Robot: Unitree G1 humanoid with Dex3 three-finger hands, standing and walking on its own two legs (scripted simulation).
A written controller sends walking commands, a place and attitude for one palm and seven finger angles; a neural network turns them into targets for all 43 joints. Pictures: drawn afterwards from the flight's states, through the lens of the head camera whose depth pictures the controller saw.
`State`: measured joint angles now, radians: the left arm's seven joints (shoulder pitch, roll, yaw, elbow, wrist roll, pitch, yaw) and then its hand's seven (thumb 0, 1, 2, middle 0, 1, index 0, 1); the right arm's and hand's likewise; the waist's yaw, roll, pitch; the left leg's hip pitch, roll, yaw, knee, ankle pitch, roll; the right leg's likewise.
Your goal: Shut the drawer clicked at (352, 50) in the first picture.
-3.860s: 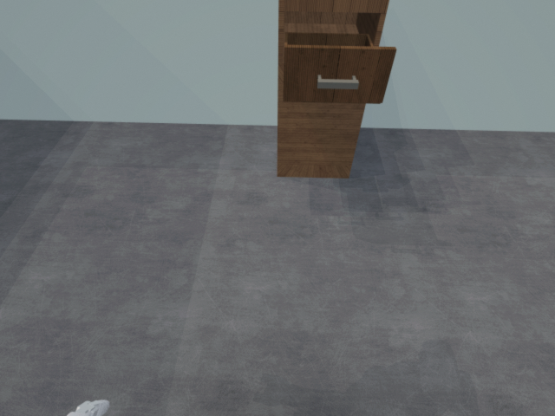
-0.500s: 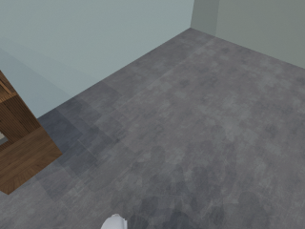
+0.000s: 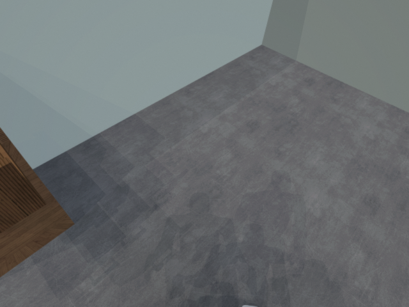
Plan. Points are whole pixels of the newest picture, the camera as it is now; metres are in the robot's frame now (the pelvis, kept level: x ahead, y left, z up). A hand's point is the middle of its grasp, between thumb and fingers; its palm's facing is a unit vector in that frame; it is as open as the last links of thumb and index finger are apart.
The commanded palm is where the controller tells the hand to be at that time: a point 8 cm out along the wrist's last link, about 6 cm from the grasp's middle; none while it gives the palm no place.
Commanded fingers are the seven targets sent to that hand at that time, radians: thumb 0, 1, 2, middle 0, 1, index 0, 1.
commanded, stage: turn to face it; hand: left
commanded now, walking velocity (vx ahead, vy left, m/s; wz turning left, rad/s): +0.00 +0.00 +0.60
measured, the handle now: out of the picture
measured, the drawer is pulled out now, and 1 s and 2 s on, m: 0.30 0.30 0.30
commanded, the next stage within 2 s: take the last steps up to it in 1.26 s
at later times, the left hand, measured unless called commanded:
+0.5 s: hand out of the picture +0.03 +0.18 -0.16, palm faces +0.33 -0.91 -0.25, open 7.4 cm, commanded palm none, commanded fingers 0.00 0.90 0.90 -0.20 -0.30 -0.20 -0.30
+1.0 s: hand out of the picture -0.04 +0.20 -0.16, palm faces +0.59 -0.75 -0.30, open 7.4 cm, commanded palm none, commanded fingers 0.00 0.90 0.90 -0.20 -0.30 -0.20 -0.30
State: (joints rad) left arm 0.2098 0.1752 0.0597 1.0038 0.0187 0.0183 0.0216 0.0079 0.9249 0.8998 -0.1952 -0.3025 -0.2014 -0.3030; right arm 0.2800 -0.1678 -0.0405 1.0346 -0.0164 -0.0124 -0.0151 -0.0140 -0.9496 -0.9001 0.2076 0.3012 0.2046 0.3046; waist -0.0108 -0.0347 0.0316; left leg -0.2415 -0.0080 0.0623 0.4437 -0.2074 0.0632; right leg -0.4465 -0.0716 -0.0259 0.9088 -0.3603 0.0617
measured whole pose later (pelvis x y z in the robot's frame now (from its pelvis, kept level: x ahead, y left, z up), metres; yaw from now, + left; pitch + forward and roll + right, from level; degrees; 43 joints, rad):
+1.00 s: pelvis +0.00 -0.04 -0.01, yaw +35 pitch +0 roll +0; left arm 0.20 0.23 0.06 0.85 0.01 0.04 0.02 0.01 0.91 0.90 -0.20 -0.30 -0.20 -0.30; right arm 0.19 -0.23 -0.06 0.89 -0.02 0.05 0.02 0.00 -0.90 -0.90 0.21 0.30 0.21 0.30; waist -0.02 0.04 0.06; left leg -0.36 -0.05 -0.09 0.55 -0.19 0.00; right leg -0.31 -0.02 -0.02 0.66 -0.36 0.06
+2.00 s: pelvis +0.06 +0.00 -0.01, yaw +49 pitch -2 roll +0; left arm 0.27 0.14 0.05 1.03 0.02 -0.06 0.01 0.00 0.93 0.90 -0.20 -0.30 -0.20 -0.30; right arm 0.39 -0.17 -0.06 1.14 -0.03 0.01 0.01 0.01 -0.91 -0.90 0.20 0.30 0.20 0.30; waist -0.02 0.04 0.02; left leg -0.39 0.05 0.04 1.04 -0.38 0.03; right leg -0.22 -0.02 -0.13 0.49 -0.25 -0.04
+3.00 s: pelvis +0.18 +0.17 -0.01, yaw +49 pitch -1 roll +1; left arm 0.11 0.14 0.05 0.99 0.03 0.01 0.05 0.00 0.92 0.90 -0.20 -0.30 -0.21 -0.30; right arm 0.22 -0.17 -0.07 1.05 -0.01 0.05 -0.02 0.00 -0.91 -0.90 0.20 0.30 0.20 0.30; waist -0.01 0.01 0.10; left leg -0.37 0.01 0.03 0.92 -0.49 -0.04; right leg -0.32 -0.08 -0.11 0.50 -0.16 -0.02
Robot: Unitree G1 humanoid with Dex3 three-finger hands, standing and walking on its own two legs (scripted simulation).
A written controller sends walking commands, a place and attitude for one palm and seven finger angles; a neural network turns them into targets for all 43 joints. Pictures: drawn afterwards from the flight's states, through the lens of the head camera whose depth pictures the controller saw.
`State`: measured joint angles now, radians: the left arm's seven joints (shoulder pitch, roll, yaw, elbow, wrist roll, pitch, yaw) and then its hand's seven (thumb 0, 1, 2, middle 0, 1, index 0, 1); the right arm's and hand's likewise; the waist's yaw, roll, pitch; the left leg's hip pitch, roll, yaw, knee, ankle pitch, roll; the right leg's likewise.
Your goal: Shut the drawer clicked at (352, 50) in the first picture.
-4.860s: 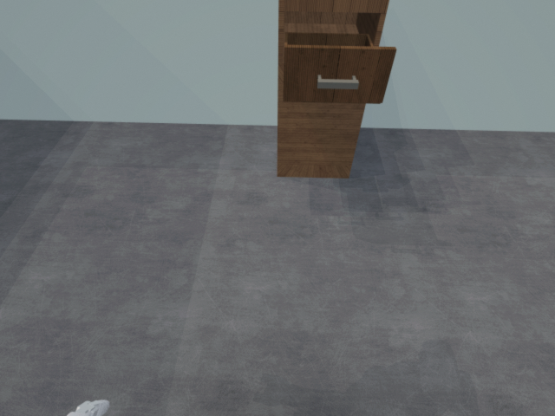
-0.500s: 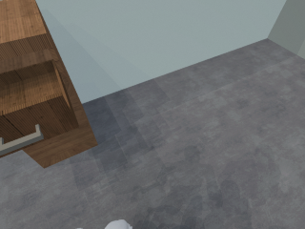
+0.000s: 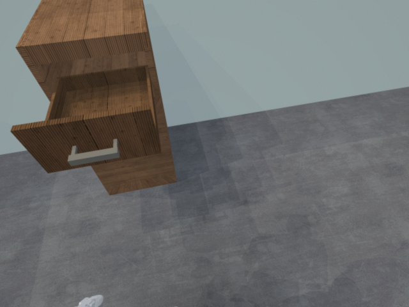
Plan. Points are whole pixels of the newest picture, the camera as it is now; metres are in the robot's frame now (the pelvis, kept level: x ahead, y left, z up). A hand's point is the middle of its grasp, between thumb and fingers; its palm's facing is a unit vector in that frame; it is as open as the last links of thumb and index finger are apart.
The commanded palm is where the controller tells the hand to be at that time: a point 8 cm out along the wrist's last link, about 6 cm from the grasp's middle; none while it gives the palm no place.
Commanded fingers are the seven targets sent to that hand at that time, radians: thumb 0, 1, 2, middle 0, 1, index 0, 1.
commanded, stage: turn to face it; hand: left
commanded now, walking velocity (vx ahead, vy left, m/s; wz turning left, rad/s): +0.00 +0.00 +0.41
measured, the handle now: (94, 151) +0.50 +0.33 -0.04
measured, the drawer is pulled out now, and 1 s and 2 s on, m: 0.30 0.30 0.30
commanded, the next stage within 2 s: take the last steps up to it in 0.26 s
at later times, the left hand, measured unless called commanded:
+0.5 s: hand out of the picture -0.06 +0.22 -0.18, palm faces +0.25 -0.94 -0.22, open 7.4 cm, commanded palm none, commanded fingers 0.00 0.90 0.90 -0.20 -0.30 -0.20 -0.30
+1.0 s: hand out of the picture +0.06 +0.19 -0.15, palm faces +0.28 -0.94 -0.21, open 7.3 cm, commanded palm none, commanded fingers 0.00 0.90 0.90 -0.20 -0.30 -0.20 -0.30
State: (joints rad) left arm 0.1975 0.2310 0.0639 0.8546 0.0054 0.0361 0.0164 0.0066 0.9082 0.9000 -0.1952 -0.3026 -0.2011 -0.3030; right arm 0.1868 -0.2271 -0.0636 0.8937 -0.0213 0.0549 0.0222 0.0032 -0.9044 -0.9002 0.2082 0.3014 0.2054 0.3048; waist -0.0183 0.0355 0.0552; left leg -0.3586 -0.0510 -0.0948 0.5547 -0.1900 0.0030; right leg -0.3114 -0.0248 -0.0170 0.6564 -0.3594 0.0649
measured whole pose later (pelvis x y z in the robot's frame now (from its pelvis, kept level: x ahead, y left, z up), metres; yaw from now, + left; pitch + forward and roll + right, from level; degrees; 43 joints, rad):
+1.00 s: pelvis +0.06 +0.00 +0.01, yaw +13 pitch -2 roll +0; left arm 0.27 0.14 0.05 1.03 0.02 -0.06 0.01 0.00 0.93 0.90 -0.20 -0.30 -0.20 -0.30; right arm 0.39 -0.17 -0.06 1.14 -0.03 0.01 0.01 0.01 -0.91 -0.90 0.20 0.30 0.20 0.30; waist -0.02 0.04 0.02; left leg -0.39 0.05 0.04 1.04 -0.38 0.03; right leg -0.22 -0.02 -0.13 0.49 -0.25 -0.04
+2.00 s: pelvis +0.26 +0.07 +0.01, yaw +13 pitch -1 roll +1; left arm 0.11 0.14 0.05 0.99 0.03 0.01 0.05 0.00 0.92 0.90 -0.20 -0.30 -0.21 -0.30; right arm 0.22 -0.17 -0.07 1.05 -0.01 0.05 -0.02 0.00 -0.91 -0.90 0.20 0.30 0.20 0.30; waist -0.01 0.01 0.10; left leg -0.37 0.01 0.03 0.92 -0.49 -0.04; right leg -0.32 -0.08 -0.11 0.50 -0.16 -0.02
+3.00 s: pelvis +0.24 +0.15 +0.01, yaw +10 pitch +0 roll +0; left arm 0.24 0.16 -0.02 1.02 0.01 0.00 0.05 0.00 0.91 0.90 -0.20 -0.30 -0.20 -0.30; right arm 0.26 -0.18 -0.01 1.10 -0.01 -0.01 -0.01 0.00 -0.91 -0.90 0.20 0.30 0.20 0.30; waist -0.02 0.02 0.04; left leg -0.19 -0.05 0.07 0.44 -0.25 0.07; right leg -0.21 -0.02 0.01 0.48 -0.26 0.02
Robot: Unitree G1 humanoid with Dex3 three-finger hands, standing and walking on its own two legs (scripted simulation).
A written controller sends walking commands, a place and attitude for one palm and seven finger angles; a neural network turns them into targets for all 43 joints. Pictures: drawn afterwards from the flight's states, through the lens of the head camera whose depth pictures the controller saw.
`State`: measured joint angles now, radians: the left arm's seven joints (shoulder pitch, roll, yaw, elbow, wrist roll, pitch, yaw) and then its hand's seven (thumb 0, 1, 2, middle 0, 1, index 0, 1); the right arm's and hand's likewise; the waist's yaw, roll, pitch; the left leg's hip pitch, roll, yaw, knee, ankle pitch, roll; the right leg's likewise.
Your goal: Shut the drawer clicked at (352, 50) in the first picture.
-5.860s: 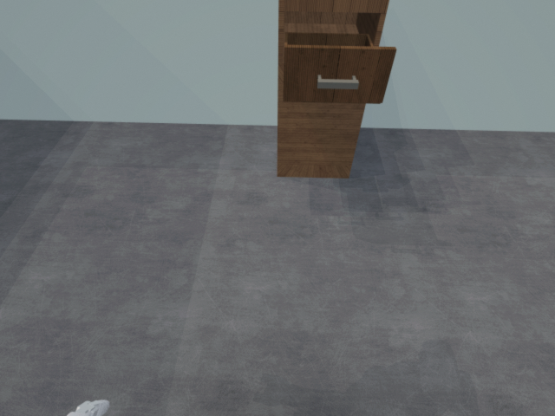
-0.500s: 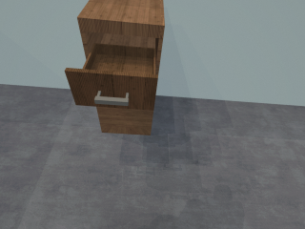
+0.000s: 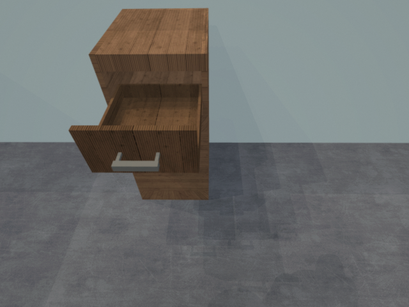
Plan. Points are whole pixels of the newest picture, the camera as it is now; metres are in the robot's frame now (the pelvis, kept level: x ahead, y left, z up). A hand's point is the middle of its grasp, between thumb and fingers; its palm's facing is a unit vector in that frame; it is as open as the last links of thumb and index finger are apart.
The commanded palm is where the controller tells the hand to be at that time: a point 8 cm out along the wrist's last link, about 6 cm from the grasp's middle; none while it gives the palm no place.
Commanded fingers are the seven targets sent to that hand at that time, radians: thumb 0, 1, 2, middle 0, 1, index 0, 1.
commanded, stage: take the last steps up to it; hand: left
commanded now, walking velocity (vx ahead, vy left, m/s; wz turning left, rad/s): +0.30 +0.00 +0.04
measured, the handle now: (137, 160) +0.50 +0.22 -0.05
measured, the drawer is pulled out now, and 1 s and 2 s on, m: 0.30 0.30 0.30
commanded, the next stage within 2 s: come to a stop and stand still in 0.50 s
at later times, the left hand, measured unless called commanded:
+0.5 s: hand out of the picture +0.14 +0.23 -0.18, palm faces +0.06 -0.99 -0.16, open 7.4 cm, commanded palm none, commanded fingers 0.00 0.90 0.90 -0.20 -0.30 -0.20 -0.30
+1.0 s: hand (136, 244) +0.30 +0.20 -0.16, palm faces +0.03 -0.97 -0.24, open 7.3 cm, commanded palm none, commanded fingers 0.00 0.90 0.90 -0.20 -0.30 -0.20 -0.30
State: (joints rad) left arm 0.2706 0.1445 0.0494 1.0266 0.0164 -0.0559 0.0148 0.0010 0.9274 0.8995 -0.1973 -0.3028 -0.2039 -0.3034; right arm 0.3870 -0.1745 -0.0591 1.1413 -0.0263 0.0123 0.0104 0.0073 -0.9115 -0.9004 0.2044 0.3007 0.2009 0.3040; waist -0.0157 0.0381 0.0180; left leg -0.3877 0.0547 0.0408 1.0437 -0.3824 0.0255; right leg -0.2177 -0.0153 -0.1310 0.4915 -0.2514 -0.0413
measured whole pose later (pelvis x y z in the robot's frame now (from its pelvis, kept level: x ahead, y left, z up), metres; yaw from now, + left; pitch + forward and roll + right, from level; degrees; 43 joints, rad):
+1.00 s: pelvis +0.21 +0.02 +0.00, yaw +0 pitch -1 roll +1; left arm 0.11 0.14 0.05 0.99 0.03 0.01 0.05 0.00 0.92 0.90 -0.20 -0.30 -0.21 -0.30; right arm 0.22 -0.17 -0.07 1.05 -0.01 0.05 -0.02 0.00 -0.91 -0.90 0.20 0.30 0.20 0.30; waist -0.01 0.01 0.10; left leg -0.37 0.01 0.03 0.92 -0.49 -0.04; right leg -0.32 -0.08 -0.11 0.50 -0.16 -0.02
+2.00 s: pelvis +0.21 +0.10 +0.00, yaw -3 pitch +0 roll +0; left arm 0.24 0.16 -0.02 1.02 0.01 0.00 0.05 0.00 0.91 0.90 -0.20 -0.30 -0.20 -0.30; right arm 0.26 -0.18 -0.01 1.10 -0.01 -0.01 -0.01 0.00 -0.91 -0.90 0.20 0.30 0.20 0.30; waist -0.02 0.02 0.04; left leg -0.19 -0.05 0.07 0.44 -0.25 0.07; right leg -0.21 -0.02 0.01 0.48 -0.26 0.02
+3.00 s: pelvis +0.18 +0.05 -0.08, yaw +1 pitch +13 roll -2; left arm 0.56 0.18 0.04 -0.17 -0.21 -0.41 -0.19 0.02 0.90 0.90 -0.58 -0.75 -0.65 -0.79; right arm 0.19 -0.20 0.02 0.48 0.02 -0.22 -0.03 0.01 -0.91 -0.90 0.21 0.30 0.20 0.30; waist 0.03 0.03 -0.15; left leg -0.87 0.01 -0.06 1.15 -0.51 -0.01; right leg -0.82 0.02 -0.13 1.11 -0.53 -0.08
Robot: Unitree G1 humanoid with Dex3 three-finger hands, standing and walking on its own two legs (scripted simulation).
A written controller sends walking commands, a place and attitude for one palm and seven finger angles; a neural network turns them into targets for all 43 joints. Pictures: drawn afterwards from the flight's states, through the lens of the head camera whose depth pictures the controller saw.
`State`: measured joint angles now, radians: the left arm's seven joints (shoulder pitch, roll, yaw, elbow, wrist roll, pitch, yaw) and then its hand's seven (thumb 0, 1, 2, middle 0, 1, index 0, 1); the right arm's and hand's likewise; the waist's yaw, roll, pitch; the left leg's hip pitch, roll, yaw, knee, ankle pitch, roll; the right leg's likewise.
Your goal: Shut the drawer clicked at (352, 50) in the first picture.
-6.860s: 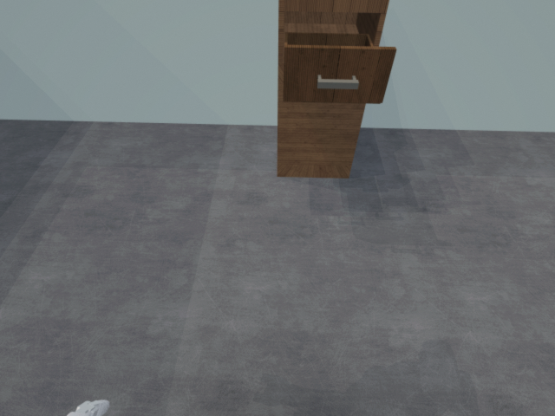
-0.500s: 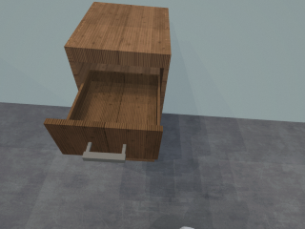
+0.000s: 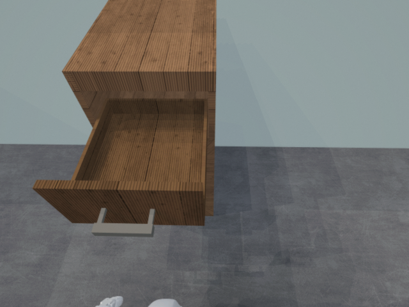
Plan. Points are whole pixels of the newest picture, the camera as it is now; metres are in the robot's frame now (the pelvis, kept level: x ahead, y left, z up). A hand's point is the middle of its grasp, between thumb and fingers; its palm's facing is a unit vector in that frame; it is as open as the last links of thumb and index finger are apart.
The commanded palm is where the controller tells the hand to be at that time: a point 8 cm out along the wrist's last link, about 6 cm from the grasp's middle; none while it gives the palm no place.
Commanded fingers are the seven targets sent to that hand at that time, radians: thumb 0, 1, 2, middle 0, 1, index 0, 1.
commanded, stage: come to a stop and stand still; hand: left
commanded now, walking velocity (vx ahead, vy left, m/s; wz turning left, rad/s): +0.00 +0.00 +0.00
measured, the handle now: (125, 221) +0.29 +0.20 -0.05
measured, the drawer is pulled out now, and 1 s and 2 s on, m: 0.30 0.30 0.30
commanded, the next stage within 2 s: look again from close up in 0.68 s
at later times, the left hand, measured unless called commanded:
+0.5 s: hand out of the picture +0.01 +0.27 -0.17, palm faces -0.02 -0.96 -0.27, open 7.4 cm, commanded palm none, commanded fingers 0.00 0.90 0.90 -0.20 -0.30 -0.20 -0.30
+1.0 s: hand out of the picture +0.06 +0.25 -0.17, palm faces -0.07 -0.97 -0.23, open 7.3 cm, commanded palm none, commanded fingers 0.00 0.90 0.90 -0.20 -0.30 -0.20 -0.30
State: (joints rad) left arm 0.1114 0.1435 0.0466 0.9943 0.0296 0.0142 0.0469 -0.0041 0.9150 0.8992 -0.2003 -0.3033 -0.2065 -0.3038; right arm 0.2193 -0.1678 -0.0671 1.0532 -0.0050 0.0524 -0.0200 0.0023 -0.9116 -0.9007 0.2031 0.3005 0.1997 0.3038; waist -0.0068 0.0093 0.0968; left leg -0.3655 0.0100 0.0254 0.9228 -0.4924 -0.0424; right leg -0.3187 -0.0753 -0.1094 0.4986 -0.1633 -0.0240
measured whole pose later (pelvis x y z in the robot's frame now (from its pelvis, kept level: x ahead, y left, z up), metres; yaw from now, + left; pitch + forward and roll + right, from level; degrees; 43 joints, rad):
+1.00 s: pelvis +0.00 +0.08 +0.00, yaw -3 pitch +0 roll +0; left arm 0.24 0.16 -0.02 1.02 0.01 0.00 0.05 0.00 0.91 0.90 -0.20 -0.30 -0.20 -0.30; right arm 0.26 -0.18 -0.01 1.10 -0.01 -0.01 -0.01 0.00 -0.91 -0.90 0.20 0.30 0.20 0.30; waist -0.02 0.02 0.04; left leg -0.19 -0.05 0.07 0.44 -0.25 0.07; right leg -0.21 -0.02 0.01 0.48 -0.26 0.02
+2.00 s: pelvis -0.03 +0.02 -0.08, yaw +1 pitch +13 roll -2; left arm 0.56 0.18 0.04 -0.17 -0.21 -0.41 -0.19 0.02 0.90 0.90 -0.58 -0.75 -0.65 -0.79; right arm 0.19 -0.20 0.02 0.48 0.02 -0.22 -0.03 0.01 -0.91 -0.90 0.21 0.30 0.20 0.30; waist 0.03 0.03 -0.15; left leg -0.87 0.01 -0.06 1.15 -0.51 -0.01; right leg -0.82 0.02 -0.13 1.11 -0.53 -0.08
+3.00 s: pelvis -0.01 +0.05 -0.06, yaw +0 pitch +9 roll -1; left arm 0.88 0.13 -0.14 -0.57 -0.12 -0.26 -0.04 0.02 0.90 0.90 -1.39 -1.60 -1.40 -1.60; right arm 0.29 -0.21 0.02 0.37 0.04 -0.12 -0.01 0.01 -0.90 -0.90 0.21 0.30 0.20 0.30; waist 0.01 0.06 -0.15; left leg -0.68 -0.01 -0.01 1.03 -0.50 0.03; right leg -0.64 0.01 -0.08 0.99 -0.50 -0.03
